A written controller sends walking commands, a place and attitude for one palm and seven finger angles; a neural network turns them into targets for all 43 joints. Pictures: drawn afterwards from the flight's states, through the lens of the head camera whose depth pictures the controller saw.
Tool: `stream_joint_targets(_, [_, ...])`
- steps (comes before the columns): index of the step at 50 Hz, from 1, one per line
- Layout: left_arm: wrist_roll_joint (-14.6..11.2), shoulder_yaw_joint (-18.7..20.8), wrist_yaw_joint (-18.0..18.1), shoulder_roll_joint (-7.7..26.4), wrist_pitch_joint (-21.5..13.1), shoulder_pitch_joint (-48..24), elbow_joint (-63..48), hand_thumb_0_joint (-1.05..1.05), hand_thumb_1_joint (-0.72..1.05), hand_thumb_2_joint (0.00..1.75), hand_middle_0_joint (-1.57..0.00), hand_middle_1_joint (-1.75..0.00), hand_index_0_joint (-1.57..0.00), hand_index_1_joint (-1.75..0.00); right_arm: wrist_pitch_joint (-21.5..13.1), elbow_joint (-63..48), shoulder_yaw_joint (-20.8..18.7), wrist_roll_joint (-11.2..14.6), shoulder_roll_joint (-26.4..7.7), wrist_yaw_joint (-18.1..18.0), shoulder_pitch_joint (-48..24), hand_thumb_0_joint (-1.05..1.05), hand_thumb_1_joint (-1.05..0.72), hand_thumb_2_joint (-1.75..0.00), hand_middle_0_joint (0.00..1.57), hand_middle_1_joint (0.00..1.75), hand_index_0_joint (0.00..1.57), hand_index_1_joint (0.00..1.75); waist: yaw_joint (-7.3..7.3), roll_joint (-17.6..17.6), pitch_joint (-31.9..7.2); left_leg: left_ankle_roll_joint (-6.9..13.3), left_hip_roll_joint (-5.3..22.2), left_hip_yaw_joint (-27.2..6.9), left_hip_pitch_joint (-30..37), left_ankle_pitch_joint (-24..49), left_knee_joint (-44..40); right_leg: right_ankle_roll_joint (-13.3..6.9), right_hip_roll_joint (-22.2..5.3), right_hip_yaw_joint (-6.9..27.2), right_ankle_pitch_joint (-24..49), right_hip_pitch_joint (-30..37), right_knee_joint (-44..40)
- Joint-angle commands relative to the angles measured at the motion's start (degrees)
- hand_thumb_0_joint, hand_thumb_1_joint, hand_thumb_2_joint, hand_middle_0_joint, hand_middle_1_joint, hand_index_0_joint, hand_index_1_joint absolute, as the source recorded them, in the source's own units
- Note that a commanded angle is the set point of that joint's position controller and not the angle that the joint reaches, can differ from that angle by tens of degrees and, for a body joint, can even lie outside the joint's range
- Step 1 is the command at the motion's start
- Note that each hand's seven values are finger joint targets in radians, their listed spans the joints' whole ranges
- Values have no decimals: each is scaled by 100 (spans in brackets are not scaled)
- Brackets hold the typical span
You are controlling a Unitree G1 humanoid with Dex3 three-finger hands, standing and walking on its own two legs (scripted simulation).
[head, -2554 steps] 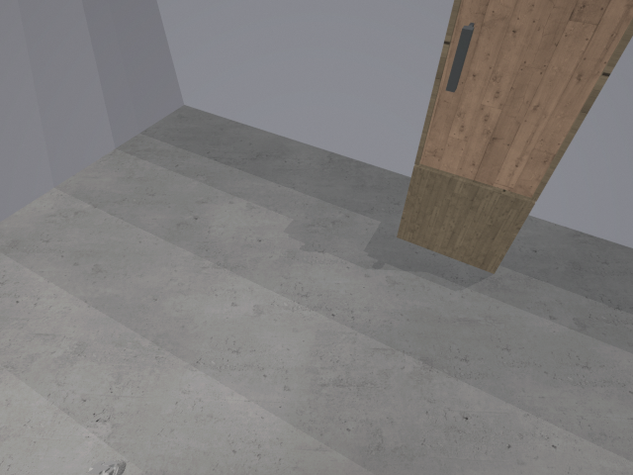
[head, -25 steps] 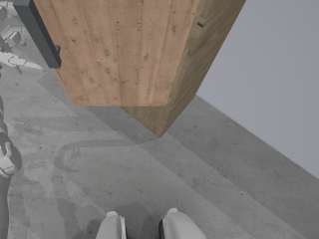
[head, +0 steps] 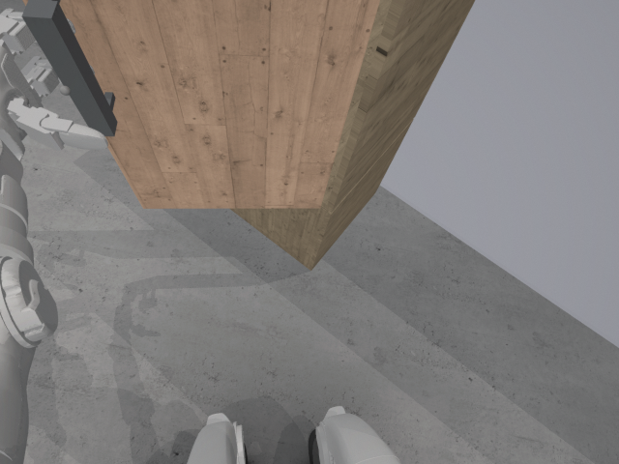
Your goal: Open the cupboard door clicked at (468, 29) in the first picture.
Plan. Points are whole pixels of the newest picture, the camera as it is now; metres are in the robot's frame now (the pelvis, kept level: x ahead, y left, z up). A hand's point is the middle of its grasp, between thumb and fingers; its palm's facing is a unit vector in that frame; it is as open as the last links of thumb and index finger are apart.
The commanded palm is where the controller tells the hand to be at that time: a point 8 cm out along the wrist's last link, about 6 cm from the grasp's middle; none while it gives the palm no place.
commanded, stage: slide the fingers in behind the handle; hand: left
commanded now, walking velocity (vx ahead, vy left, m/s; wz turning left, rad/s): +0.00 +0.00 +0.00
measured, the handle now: (82, 65) +0.58 +0.21 +0.11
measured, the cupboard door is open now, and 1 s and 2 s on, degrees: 41 41 46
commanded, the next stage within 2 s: close the thumb around the handle in 0.74 s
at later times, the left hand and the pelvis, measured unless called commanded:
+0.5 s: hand (87, 94) +0.53 +0.19 +0.11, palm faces -0.07 -1.00 +0.00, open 14.0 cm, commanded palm +0.52 +0.24 +0.10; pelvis +0.01 +0.01 +0.00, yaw +0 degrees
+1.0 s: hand (84, 96) +0.53 +0.20 +0.11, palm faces -0.07 -1.00 +0.00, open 13.3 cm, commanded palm +0.52 +0.24 +0.10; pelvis +0.00 +0.00 +0.00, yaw +0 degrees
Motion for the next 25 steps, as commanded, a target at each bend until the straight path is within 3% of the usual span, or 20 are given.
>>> stream_joint_targets(1, [-118,46,38,1189,-390,-2681,-1316,0,-50,30,-30,-120,-30,-120,-55,-147,-373,-34,-1054,-89,1083,0,-90,-90,20,30,20,30,-118,947,-2575,189,-160,-143,2725,2236,-459,-60,115,13,1826,439,-625])
stream_joint_targets(2, [-85,83,66,1270,-413,-2757,-1424,0,-50,30,-30,-120,-30,-120,-52,-127,-391,-44,-1069,-87,1087,0,-90,-90,20,30,20,30,-94,1074,-2783,167,-150,-156,2870,2329,-449,-46,102,24,1877,435,-608])
stream_joint_targets(6, [-130,-13,94,956,-429,-2559,-1406,0,-50,30,-30,-120,-30,-120,-66,-141,-414,-55,-1039,-56,1099,0,-90,-90,20,30,20,30,-98,897,-2795,173,-159,-163,2976,2547,-429,-63,126,-9,2023,451,-590])
stream_joint_targets(10, [-131,115,120,1127,-368,-2519,-1348,0,-50,30,-30,-120,-30,-120,-40,-171,-400,-41,-1047,-49,1029,0,-90,-90,20,30,20,30,-59,796,-2696,178,-177,-107,2716,2386,-453,-34,99,16,2068,648,-601])
stream_joint_targets(11, [-146,125,143,1099,-436,-2587,-1510,0,-50,30,-30,-120,-30,-120,-55,-185,-406,-51,-1033,-48,1056,0,-90,-90,20,30,20,30,-26,915,-2816,172,-184,-134,2861,2560,-437,-64,103,16,2155,633,-551])
stream_joint_targets(13, [-89,2,189,931,-441,-2512,-1464,0,-50,30,-30,-120,-30,-120,-42,-172,-416,-55,-1011,-29,1024,0,-90,-90,20,30,20,30,-33,1026,-2737,128,-156,-164,3002,2679,-438,-58,100,-23,2143,465,-539])
stream_joint_targets(15, [-100,34,230,889,-466,-2433,-1595,0,-50,30,-30,-120,-30,-120,-39,-191,-442,-65,-1012,-8,1033,0,-90,-90,20,30,20,30,4,960,-2890,116,-149,-185,3125,2767,-448,-66,110,-39,2171,527,-530])
stream_joint_targets(16, [-163,-109,228,633,-503,-2447,-1688,0,-50,30,-30,-120,-30,-120,-48,-212,-441,-74,-986,2,1038,0,-90,-90,20,30,20,30,-16,971,-2936,123,-162,-201,3228,2905,-449,-80,124,-51,2220,498,-521])
stream_joint_targets(17, [-171,-78,238,623,-493,-2438,-1646,0,-50,30,-30,-120,-30,-120,-43,-193,-460,-70,-991,14,1005,0,-90,-90,20,30,20,30,-23,925,-2948,122,-160,-176,3212,2832,-427,-56,120,-34,2221,499,-546])
stream_joint_targets(18, [-158,108,264,882,-486,-2413,-1553,0,-50,30,-30,-120,-30,-120,-33,-164,-447,-63,-1015,2,1018,0,-90,-90,20,30,20,30,19,914,-2851,110,-149,-181,3119,2772,-454,-65,107,-41,2182,541,-542])
stream_joint_targets(19, [-141,26,277,774,-445,-2307,-1438,0,-50,30,-30,-120,-30,-120,-20,-196,-442,-52,-1009,10,981,0,-90,-90,20,30,20,30,0,852,-2705,123,-166,-161,3020,2640,-472,-62,114,-40,2113,502,-562])
stream_joint_targets(20, [-120,96,314,878,-443,-2357,-1452,0,-50,30,-30,-120,-30,-120,-14,-203,-432,-58,-1014,4,991,0,-90,-90,20,30,20,30,12,718,-2659,132,-161,-169,2906,2583,-493,-56,104,-36,2111,590,-555])
stream_joint_targets(23, [-71,162,391,908,-528,-2259,-1584,0,-50,30,-30,-120,-30,-120,-19,-255,-436,-69,-986,15,968,0,-90,-90,20,30,20,30,98,924,-2892,112,-176,-152,3078,2801,-480,-68,102,-18,2246,652,-520])
stream_joint_targets(24, [-80,113,393,860,-542,-2313,-1609,0,-50,30,-30,-120,-30,-120,-17,-259,-433,-66,-982,21,949,0,-90,-90,20,30,20,30,65,818,-2809,121,-174,-140,2996,2675,-486,-53,103,-15,2192,666,-541])
stream_joint_targets(25, [-72,249,407,1028,-559,-2280,-1564,0,-50,30,-30,-120,-30,-120,-7,-252,-440,-64,-998,10,967,0,-90,-90,20,30,20,30,89,694,-2788,131,-172,-131,2917,2650,-493,-54,103,-3,2230,775,-540])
